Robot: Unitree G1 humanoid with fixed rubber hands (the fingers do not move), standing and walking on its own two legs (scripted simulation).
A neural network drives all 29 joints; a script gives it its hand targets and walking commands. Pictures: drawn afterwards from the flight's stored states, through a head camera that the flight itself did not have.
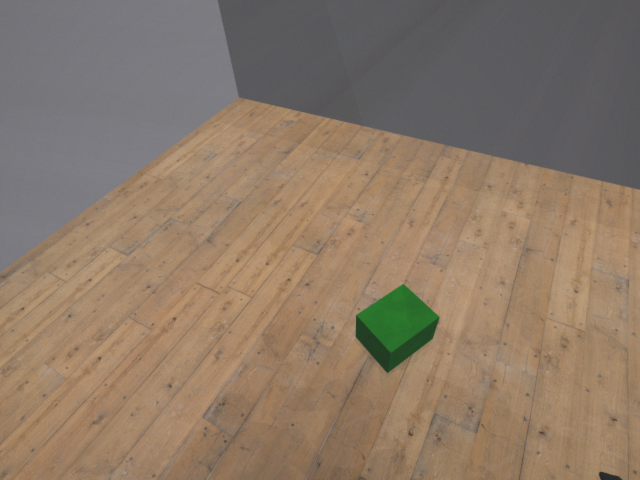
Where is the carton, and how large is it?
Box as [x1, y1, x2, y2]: [356, 284, 438, 372]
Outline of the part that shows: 403,284 356,315 356,337 387,372 432,338 438,320 438,316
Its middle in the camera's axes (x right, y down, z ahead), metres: +0.25 +0.29 +1.30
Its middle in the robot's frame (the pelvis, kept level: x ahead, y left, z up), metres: +0.74 -0.16 -0.68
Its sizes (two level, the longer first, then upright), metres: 0.208 0.166 0.141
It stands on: the floor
